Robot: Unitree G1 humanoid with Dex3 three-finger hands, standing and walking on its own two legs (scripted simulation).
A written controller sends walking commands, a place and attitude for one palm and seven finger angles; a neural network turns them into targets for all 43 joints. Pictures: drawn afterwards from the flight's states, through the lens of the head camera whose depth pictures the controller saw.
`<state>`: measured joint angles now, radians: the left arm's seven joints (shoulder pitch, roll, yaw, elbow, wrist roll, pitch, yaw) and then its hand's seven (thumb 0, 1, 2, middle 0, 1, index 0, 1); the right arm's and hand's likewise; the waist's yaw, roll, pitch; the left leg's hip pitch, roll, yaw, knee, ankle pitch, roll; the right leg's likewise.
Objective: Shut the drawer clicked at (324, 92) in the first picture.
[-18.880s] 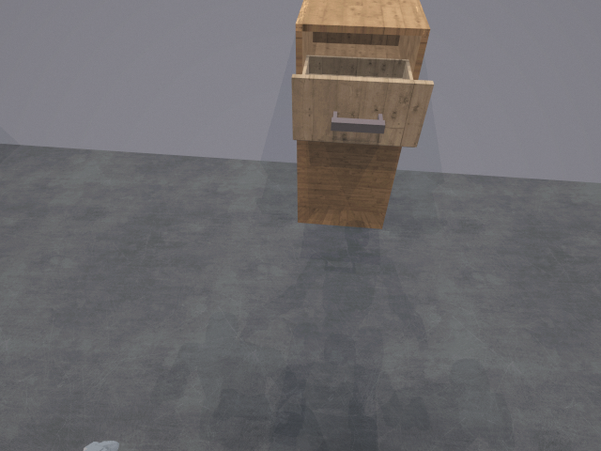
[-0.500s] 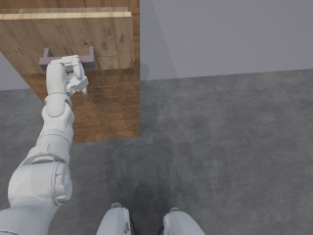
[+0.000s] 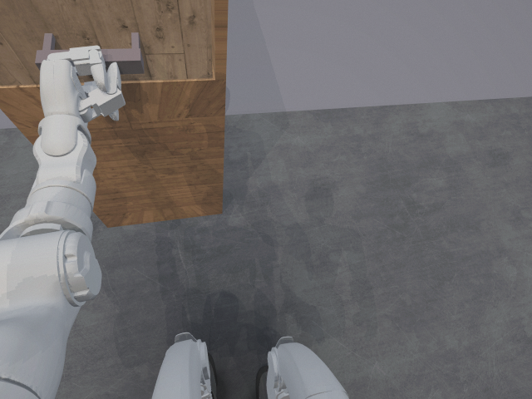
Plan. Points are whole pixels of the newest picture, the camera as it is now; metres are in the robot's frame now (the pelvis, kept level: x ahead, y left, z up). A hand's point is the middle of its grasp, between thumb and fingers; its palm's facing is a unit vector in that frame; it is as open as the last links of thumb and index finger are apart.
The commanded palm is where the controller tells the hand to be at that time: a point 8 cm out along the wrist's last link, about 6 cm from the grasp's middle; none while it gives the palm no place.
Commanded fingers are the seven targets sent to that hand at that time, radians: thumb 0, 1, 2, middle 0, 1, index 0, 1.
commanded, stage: push the drawer shut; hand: left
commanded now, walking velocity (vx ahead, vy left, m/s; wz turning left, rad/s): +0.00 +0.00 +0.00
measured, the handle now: (93, 51) +0.61 +0.20 +0.08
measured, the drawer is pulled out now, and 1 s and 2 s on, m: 0.00 0.00 0.00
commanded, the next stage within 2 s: pull the fist back off the drawer in 0.28 s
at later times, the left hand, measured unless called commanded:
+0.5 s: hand (103, 85) +0.55 +0.18 +0.08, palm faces +0.08 -1.00 -0.04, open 3.2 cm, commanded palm +0.56 +0.19 +0.08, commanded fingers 0.00 0.90 0.90 -1.40 -1.60 -1.40 -1.60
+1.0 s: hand (117, 91) +0.54 +0.16 +0.08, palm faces +0.10 -0.99 -0.03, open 2.9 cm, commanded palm +0.50 +0.19 +0.08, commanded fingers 0.00 0.90 0.90 -1.40 -1.60 -1.40 -1.60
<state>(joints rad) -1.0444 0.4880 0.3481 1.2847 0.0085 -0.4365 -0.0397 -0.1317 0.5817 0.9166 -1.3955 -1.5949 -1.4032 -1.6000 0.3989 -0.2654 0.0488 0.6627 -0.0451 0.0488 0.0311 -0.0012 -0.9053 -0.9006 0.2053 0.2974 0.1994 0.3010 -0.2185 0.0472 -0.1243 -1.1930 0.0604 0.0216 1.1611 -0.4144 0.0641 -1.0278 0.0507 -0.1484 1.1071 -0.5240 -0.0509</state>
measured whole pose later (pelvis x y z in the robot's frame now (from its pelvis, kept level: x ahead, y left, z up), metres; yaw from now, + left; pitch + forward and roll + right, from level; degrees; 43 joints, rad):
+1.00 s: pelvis -0.01 +0.02 +0.00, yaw -1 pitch +24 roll -6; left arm -1.01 0.42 0.33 1.17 0.01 -0.39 0.05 -0.03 0.74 0.87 -1.40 -1.59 -1.40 -1.60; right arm 0.41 -0.26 0.04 0.64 -0.06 0.02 0.06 0.00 -0.90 -0.90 0.21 0.30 0.20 0.30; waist -0.22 0.05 -0.12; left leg -1.18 0.05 0.06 1.14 -0.40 0.10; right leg -1.03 0.04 -0.11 1.09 -0.49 -0.02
